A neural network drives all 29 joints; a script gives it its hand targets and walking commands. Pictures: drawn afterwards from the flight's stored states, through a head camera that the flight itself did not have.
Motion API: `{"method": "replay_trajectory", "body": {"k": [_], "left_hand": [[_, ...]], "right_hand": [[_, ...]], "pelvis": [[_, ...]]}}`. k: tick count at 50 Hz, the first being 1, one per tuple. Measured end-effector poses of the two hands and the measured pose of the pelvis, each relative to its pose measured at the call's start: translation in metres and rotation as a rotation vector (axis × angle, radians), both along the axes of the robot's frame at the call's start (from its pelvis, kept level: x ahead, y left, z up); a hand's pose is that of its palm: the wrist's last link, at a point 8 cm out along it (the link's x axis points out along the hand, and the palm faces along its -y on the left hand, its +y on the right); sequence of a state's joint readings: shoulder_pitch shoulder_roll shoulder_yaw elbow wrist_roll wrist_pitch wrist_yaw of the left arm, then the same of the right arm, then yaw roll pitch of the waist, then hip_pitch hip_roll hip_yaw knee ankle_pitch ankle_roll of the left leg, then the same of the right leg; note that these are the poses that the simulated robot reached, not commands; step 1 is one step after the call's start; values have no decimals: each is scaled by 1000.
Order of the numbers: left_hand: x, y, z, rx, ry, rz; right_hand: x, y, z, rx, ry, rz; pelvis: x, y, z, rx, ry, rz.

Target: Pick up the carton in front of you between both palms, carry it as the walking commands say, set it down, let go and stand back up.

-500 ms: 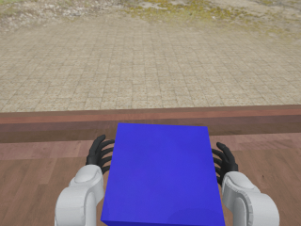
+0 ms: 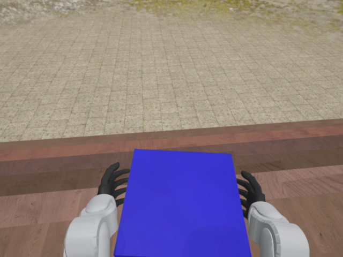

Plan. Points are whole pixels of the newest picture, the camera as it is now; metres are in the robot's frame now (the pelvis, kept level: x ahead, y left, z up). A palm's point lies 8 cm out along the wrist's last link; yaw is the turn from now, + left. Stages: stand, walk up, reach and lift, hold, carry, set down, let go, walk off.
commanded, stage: carry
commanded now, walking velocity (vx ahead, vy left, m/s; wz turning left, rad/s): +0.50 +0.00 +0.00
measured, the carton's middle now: (178, 219) +0.23 -0.01 +0.00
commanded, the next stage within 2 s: none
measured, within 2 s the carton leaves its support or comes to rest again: neither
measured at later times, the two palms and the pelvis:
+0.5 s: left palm (127, 90) +0.62 +0.14 +0.08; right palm (216, 87) +0.65 -0.17 +0.08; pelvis +0.30 -0.05 -0.01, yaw +2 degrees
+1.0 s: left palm (134, 56) +0.94 +0.14 +0.05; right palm (201, 55) +0.94 -0.16 +0.06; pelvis +0.61 +0.00 -0.06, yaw +3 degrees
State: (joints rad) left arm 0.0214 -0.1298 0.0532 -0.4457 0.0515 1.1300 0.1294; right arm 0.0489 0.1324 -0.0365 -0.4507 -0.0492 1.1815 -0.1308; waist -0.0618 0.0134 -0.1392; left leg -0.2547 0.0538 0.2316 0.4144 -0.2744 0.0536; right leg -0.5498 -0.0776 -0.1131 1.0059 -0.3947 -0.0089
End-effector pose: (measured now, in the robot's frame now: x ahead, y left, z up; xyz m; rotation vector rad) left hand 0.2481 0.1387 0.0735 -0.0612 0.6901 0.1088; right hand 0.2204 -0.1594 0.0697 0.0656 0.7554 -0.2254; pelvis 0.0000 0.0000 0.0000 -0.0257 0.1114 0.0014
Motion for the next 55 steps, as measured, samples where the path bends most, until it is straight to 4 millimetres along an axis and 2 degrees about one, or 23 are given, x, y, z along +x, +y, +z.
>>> {"method": "replay_trajectory", "body": {"k": [6, 11, 13, 16, 21, 28, 35, 41, 45, 48, 50, 53, 55], "left_hand": [[80, 0, 12, 1, -109, 41], [165, -7, 6, 31, -154, 92], [201, -8, 0, 39, -146, 125], [243, -6, -4, 34, -96, 174], [312, -2, 1, 11, -72, 216], [420, -3, 14, -24, -118, 189], [519, 0, -3, -61, -147, 112], [580, -5, -18, -60, -52, 76], [629, -3, -12, -41, -103, 71], [666, 1, -11, -33, -161, 88], [691, 3, -19, -15, -188, 100], [730, 3, -43, 3, -212, 114], [756, 5, -64, 1, -227, 131]], "right_hand": [[98, -1, 18, -12, -107, 45], [198, -8, 4, 18, -154, 94], [242, -10, -6, 17, -150, 133], [298, -8, -10, 8, -103, 178], [373, -5, -3, 54, -75, 124], [466, -8, 10, 26, -125, 86], [544, -1, 4, 22, -158, 45], [587, -6, -20, 64, -63, -29], [640, -4, -15, 58, -111, -10], [688, -2, -9, 36, -167, 28], [719, -1, -12, 19, -193, 49], [766, 0, -32, 16, -217, 71], [801, 3, -56, 33, -230, 100]], "pelvis": [[81, -10, -4, 2, -12, 15], [159, -27, -29, 16, -50, 42], [183, -34, -38, 15, -61, 43], [210, -40, -34, 18, -59, 45], [257, -47, -18, 34, -48, 44], [339, -40, -13, 35, -21, 30], [436, -15, -34, 36, -12, 24], [502, 1, -26, 18, 2, 50], [545, 4, -29, 14, -7, 46], [584, 0, -40, 22, -24, 48], [613, -4, -56, 39, -36, 51], [664, -12, -92, 61, -62, 43], [699, -17, -125, 70, -85, 32]]}}
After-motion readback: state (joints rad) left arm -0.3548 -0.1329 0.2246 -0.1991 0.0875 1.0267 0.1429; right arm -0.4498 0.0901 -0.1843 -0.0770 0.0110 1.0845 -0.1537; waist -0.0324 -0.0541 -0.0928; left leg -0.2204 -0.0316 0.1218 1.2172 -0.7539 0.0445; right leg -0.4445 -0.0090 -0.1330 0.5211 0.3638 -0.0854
